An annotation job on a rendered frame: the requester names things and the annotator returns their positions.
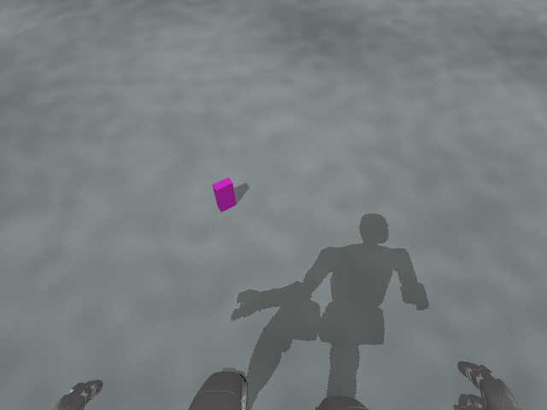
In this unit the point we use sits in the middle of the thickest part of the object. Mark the right robot hand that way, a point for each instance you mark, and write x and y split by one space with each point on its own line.
495 393

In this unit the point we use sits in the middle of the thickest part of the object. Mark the left robot hand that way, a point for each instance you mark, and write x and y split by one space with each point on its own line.
79 396

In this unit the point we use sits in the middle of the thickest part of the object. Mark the carton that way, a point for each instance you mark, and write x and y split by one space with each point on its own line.
224 194

